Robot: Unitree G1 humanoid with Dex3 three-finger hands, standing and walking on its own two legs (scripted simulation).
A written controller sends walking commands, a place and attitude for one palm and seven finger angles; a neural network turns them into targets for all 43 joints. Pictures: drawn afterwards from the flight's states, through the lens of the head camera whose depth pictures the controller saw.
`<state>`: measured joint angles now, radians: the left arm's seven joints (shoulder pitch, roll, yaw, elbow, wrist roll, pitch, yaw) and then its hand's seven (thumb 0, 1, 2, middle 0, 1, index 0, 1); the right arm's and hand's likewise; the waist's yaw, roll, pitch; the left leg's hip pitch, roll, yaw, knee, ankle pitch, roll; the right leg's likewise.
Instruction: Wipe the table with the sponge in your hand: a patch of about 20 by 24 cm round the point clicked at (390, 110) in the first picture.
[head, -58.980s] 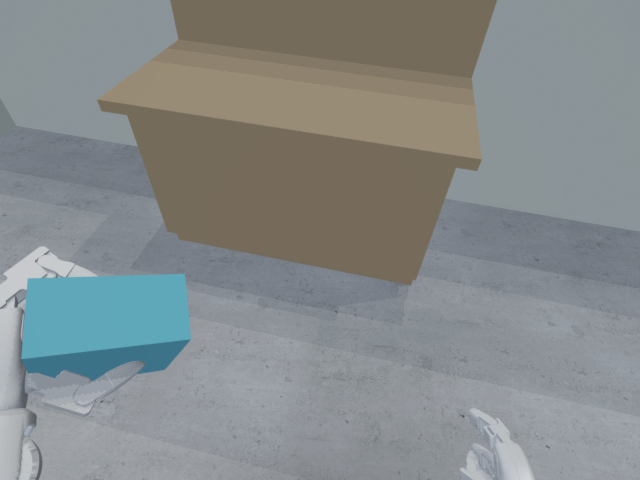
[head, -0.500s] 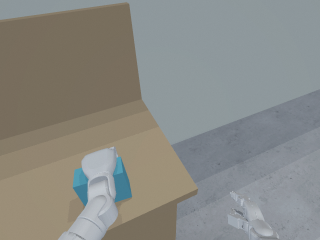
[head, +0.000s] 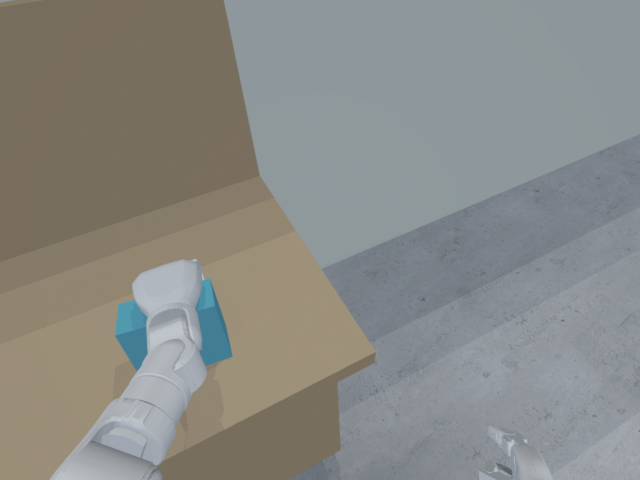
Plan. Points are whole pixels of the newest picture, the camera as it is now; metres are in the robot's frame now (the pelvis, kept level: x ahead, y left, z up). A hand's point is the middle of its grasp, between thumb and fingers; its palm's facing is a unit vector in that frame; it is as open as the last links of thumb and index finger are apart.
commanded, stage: wipe forward along the middle lane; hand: left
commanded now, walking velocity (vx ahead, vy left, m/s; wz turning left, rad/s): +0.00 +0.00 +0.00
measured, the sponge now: (181, 340) +0.33 +0.24 -0.04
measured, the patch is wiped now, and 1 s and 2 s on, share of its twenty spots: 1.00 1.00 1.00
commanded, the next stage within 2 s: slide back across to the first lane in 0.88 s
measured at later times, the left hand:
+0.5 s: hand (170, 280) +0.40 +0.27 +0.01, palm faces -0.13 -0.03 -0.99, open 10.0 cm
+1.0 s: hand (164, 261) +0.44 +0.29 +0.01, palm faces -0.13 -0.01 -0.99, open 10.0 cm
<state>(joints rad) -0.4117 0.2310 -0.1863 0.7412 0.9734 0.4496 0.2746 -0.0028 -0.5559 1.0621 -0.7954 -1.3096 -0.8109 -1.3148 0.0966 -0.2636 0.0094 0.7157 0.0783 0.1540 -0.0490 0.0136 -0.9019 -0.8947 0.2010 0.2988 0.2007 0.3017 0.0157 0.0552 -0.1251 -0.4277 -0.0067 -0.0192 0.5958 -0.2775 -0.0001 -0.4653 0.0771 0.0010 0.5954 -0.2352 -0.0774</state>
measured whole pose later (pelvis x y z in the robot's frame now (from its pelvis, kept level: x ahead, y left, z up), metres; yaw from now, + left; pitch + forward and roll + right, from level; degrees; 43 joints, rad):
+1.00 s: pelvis +0.00 +0.02 -0.01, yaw -1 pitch +15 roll -1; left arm -0.84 0.41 -0.06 1.22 1.01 0.30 0.33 0.01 -0.59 1.08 -0.81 -1.32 -0.83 -1.33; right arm 0.20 -0.25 0.01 0.74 0.07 0.08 -0.02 0.01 -0.90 -0.89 0.20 0.30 0.20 0.30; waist -0.08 0.05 -0.15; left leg -0.68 -0.03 -0.04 0.72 -0.30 0.02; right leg -0.69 0.08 0.00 0.65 -0.23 -0.04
